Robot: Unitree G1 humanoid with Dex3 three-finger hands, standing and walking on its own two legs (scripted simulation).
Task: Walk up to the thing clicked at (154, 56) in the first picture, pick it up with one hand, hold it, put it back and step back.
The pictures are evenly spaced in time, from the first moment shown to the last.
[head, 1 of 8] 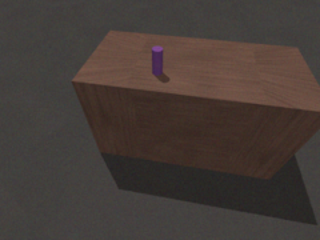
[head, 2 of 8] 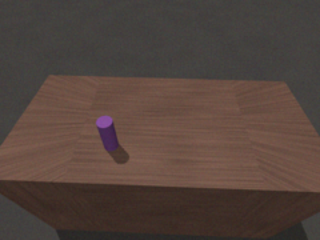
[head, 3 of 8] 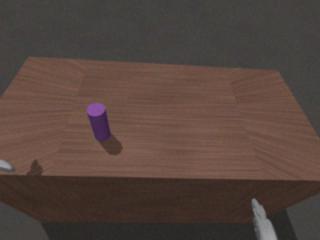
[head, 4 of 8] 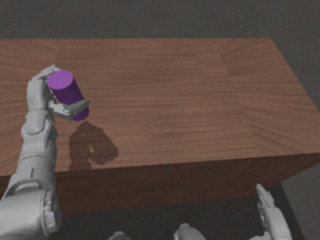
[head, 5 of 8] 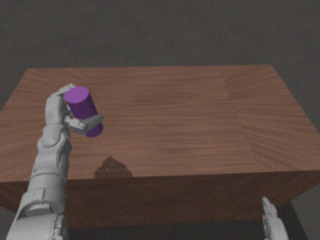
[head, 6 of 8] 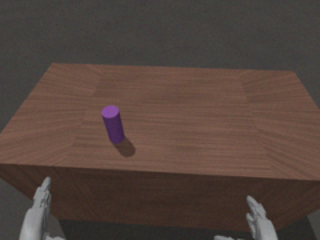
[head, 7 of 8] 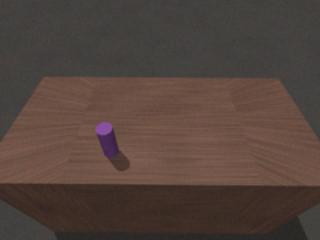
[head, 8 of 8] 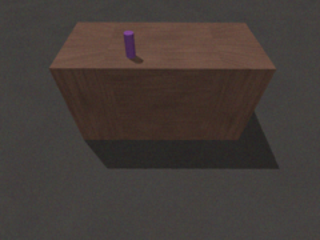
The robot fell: no
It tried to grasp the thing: yes
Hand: left
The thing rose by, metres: 0.25
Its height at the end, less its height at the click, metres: +0.00
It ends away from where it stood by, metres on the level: 0.03
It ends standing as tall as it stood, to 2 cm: yes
